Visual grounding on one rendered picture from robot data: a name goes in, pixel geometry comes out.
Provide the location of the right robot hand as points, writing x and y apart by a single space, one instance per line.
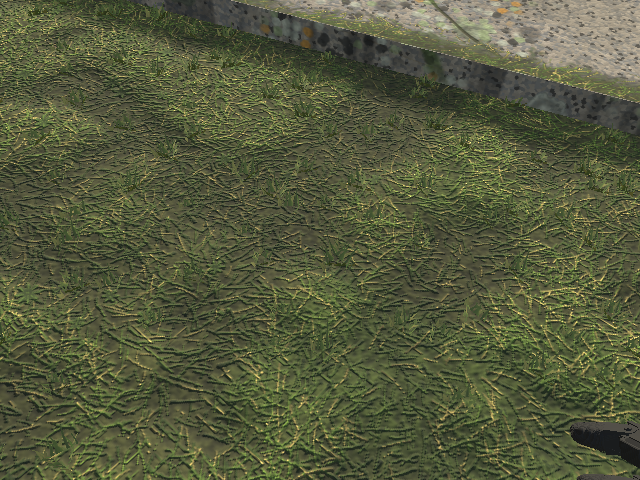
613 438

